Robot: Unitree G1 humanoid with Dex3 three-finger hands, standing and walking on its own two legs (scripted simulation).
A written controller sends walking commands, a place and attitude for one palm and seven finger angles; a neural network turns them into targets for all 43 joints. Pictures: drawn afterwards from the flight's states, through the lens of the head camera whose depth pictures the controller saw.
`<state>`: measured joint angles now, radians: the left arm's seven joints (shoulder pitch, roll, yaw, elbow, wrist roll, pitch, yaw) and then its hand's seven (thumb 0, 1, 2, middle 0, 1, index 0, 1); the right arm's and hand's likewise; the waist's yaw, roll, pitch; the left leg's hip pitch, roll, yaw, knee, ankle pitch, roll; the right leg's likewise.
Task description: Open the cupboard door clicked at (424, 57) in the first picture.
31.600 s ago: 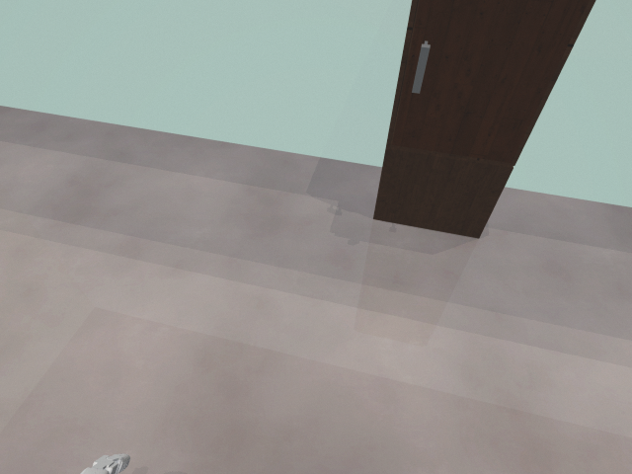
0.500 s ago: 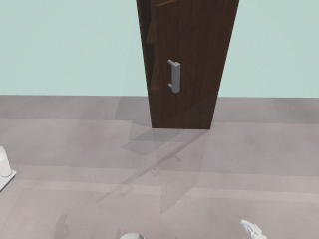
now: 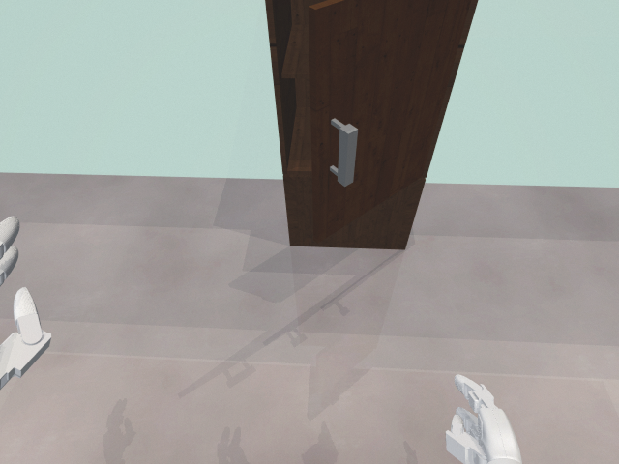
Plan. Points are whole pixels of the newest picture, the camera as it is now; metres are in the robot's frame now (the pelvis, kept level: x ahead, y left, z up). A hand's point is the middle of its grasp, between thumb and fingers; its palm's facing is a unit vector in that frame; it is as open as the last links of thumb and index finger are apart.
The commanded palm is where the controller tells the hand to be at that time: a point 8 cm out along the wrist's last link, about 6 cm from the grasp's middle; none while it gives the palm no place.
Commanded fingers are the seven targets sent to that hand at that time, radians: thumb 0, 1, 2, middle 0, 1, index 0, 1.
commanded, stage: stop stepping back and stand still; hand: left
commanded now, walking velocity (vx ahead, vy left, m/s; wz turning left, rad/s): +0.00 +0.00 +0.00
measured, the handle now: (340, 152) +0.71 -0.02 -0.03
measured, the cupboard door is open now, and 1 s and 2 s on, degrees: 41 41 41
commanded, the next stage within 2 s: let the arm hang, fingers relaxed in 0.60 s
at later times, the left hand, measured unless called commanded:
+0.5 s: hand (10, 358) +0.18 +0.29 +0.15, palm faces +0.38 -0.80 -0.46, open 7.4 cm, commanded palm +0.12 +0.33 +0.18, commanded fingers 0.00 0.90 0.90 -0.20 -0.30 -0.20 -0.30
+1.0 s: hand out of the picture +0.03 +0.20 -0.17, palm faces +0.02 -0.98 -0.18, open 7.1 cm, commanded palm none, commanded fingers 0.00 0.90 0.90 -0.20 -0.30 -0.20 -0.30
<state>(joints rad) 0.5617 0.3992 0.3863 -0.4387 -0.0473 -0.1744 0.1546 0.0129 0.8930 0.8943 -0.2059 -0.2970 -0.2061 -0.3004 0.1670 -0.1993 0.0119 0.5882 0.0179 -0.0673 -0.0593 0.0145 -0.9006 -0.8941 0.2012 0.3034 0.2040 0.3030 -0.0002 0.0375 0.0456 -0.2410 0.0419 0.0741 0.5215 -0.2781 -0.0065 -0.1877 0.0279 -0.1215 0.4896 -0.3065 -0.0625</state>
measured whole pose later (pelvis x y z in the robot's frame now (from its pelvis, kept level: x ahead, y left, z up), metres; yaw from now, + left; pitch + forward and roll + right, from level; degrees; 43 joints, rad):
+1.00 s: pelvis -0.03 +0.03 +0.00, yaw +1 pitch +0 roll +0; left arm 0.29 0.17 0.01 0.82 0.02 0.05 0.03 0.00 0.96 0.89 -0.20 -0.30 -0.20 -0.30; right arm 0.22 -0.21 0.03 0.93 -0.03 0.02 0.01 0.01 -0.90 -0.89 0.20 0.30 0.20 0.30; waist -0.02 -0.03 0.07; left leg -0.29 -0.02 0.08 0.53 -0.23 0.04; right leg -0.26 -0.04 -0.12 0.55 -0.29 -0.02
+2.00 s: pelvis +0.00 +0.02 +0.01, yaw +1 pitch -2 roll +0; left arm 0.31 0.12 0.00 1.16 0.01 -0.02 0.04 0.00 0.91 0.89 -0.19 -0.29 -0.19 -0.30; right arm 0.29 -0.12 0.02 1.16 -0.02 0.00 -0.04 0.01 -0.91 -0.89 0.20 0.30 0.20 0.30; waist 0.00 0.01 0.05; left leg -0.16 -0.01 0.07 0.40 -0.21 0.03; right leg -0.11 -0.01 -0.13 0.40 -0.26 -0.03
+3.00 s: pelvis -0.01 +0.01 -0.01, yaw -10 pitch +0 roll +1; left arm 0.19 0.19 0.08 1.01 0.03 0.06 -0.01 0.01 0.91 0.89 -0.19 -0.29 -0.19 -0.30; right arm 0.21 -0.20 -0.05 1.02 -0.03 0.02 -0.05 0.01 -0.90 -0.89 0.20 0.30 0.20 0.30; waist 0.01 0.03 0.13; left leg -0.22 0.09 0.24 0.56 -0.32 0.00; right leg -0.35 0.00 -0.03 0.84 -0.49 -0.02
